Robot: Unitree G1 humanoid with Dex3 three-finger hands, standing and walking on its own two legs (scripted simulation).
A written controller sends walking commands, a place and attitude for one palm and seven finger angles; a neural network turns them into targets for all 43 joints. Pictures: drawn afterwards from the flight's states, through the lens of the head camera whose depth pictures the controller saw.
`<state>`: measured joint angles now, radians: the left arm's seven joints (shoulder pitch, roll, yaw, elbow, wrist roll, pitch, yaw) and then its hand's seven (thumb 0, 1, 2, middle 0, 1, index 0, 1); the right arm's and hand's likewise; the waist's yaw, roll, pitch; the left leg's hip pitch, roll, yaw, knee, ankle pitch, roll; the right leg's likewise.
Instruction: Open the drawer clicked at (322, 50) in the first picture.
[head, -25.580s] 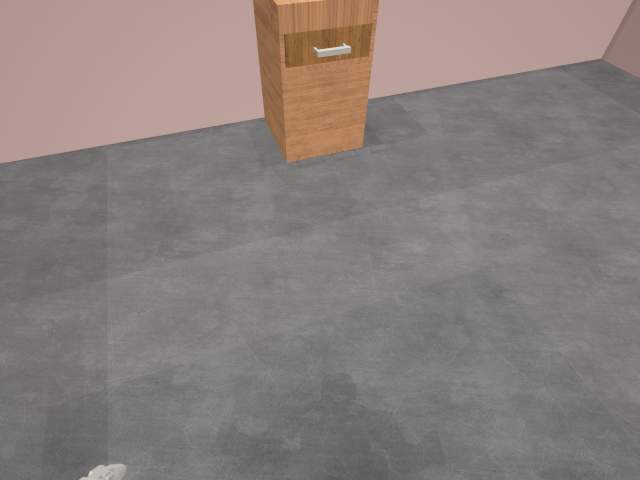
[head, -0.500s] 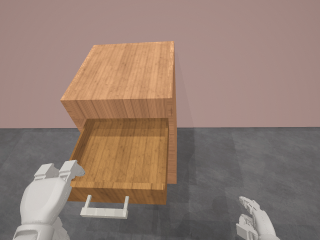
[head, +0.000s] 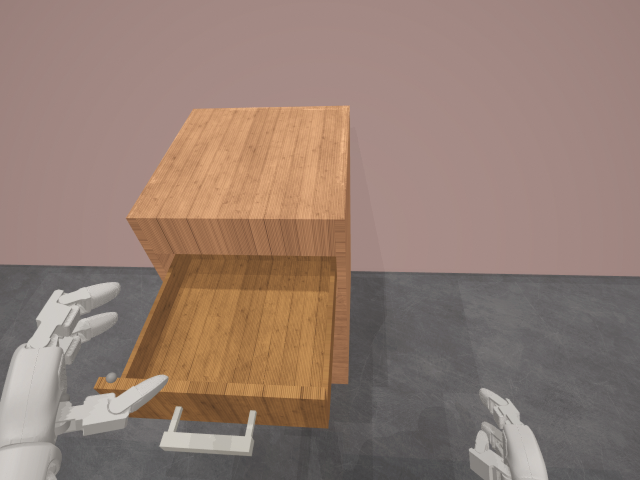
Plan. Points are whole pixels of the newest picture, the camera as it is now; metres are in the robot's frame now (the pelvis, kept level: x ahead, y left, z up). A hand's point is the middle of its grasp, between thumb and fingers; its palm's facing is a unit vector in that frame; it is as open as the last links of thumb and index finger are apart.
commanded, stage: draw the hand back to the body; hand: left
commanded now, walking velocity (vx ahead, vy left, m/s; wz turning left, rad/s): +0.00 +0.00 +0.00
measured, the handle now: (211, 429) +0.24 +0.23 -0.21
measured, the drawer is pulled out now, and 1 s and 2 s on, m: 0.30 0.30 0.30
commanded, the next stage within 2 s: step back with the hand held close in 0.50 s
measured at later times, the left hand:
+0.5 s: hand (83, 376) +0.17 +0.23 +0.15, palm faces +0.38 -0.82 -0.42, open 7.6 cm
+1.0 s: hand (60, 396) +0.15 +0.25 +0.15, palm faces +0.25 -0.79 -0.55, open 7.4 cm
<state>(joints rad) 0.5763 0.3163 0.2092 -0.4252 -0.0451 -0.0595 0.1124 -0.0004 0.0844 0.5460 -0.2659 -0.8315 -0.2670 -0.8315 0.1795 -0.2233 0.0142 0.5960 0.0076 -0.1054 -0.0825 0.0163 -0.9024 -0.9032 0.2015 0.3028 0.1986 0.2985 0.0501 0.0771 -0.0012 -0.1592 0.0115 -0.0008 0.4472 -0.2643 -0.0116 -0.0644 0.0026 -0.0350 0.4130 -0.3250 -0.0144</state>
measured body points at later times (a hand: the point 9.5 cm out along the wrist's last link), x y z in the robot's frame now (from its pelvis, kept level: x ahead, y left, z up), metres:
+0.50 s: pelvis -0.01 +0.00 +0.00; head -0.02 -0.04 +0.45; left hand +0.14 +0.28 +0.18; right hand +0.19 -0.22 -0.08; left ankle -0.02 +0.13 -0.74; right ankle -0.06 -0.11 -0.74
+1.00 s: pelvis -0.04 +0.01 +0.00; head +0.01 +0.00 +0.45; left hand +0.13 +0.29 +0.18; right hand +0.16 -0.22 -0.09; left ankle -0.02 +0.13 -0.74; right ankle -0.06 -0.11 -0.74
